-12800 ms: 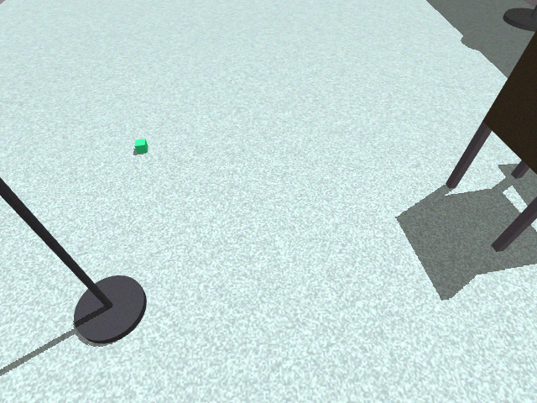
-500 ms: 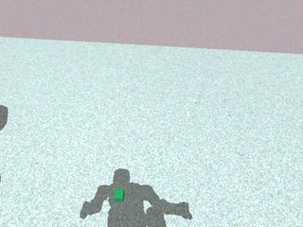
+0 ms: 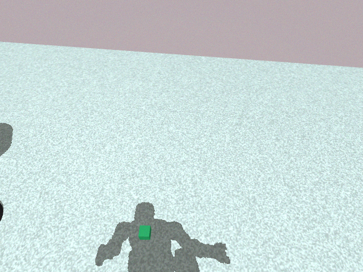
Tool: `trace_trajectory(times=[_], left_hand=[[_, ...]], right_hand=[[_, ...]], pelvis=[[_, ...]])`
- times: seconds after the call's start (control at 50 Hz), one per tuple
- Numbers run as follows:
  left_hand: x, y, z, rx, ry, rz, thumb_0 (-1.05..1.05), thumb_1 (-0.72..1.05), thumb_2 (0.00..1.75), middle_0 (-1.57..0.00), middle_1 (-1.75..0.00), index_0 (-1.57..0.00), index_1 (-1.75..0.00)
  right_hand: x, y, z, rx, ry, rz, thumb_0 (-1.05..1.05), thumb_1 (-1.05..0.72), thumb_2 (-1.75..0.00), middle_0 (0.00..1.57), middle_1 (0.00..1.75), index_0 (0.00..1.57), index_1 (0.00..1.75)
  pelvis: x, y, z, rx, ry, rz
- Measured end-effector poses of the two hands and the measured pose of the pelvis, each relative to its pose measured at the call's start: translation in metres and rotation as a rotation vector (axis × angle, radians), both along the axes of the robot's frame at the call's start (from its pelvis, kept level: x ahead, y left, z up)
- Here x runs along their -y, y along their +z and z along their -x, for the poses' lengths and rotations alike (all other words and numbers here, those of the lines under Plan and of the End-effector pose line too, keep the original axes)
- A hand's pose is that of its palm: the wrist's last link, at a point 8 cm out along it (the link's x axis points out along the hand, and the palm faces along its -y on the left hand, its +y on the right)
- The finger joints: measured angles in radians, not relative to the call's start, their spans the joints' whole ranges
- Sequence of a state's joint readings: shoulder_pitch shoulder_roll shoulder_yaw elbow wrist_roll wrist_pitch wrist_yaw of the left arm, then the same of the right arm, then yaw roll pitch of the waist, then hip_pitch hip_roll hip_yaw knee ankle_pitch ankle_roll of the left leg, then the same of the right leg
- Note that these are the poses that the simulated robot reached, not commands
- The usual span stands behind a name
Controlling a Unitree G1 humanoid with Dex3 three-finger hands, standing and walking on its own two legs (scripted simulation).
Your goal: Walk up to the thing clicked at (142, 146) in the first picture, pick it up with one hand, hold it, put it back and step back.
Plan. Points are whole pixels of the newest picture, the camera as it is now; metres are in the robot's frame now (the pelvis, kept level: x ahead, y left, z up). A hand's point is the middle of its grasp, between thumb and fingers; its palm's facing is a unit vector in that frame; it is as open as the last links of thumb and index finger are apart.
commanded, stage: stand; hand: left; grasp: from above
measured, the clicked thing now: (145, 232) +0.44 +0.21 -0.76
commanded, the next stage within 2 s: rise first in 1.18 s
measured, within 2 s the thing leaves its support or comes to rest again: neither
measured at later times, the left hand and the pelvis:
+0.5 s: hand out of the picture +0.08 +0.26 -0.16, palm faces -0.04 -0.94 -0.35, open 7.4 cm; pelvis +0.01 +0.00 +0.00, yaw +0 degrees
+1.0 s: hand out of the picture +0.08 +0.26 -0.16, palm faces -0.03 -0.94 -0.35, open 7.4 cm; pelvis +0.02 +0.01 +0.00, yaw +1 degrees
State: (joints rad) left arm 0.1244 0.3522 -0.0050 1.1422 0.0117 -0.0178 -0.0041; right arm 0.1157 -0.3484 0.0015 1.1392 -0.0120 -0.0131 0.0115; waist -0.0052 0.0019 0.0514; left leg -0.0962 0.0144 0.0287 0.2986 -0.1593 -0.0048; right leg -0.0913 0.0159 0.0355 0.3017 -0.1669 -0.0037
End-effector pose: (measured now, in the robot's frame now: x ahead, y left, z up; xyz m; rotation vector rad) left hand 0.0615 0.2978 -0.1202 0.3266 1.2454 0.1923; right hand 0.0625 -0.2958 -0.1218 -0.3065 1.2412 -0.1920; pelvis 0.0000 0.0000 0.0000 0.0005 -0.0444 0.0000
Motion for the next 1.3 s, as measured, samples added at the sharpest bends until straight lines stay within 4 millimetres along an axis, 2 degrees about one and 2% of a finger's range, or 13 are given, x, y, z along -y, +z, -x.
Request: trace_trajectory(times=[0.28,0.72,1.3], left_hand=[[-0.003,0.000,-0.001,-0.019,-0.001,-0.005,0.00,0.90,0.89,-0.20,-0.30,-0.20,-0.30],[-0.004,0.001,-0.026,0.028,-0.008,-0.003,0.00,0.90,0.89,-0.20,-0.30,-0.20,-0.30],[-0.006,0.000,-0.009,-0.003,0.009,-0.003,0.00,0.90,0.89,-0.20,-0.30,-0.20,-0.30]], right_hand=[[-0.002,-0.002,-0.001,-0.029,-0.003,-0.004,0.01,-0.91,-0.90,0.20,0.30,0.20,0.30],[-0.005,0.002,-0.029,0.027,0.013,0.005,0.01,-0.91,-0.90,0.20,0.30,0.20,0.30],[-0.007,0.000,-0.021,0.005,0.017,0.000,0.01,-0.91,-0.90,0.20,0.30,0.20,0.30]], pelvis=[[-0.002,0.000,-0.006,-0.012,0.005,0.000],[-0.005,0.000,-0.016,-0.010,0.009,0.002],[-0.006,0.000,-0.013,-0.009,0.014,0.002]])
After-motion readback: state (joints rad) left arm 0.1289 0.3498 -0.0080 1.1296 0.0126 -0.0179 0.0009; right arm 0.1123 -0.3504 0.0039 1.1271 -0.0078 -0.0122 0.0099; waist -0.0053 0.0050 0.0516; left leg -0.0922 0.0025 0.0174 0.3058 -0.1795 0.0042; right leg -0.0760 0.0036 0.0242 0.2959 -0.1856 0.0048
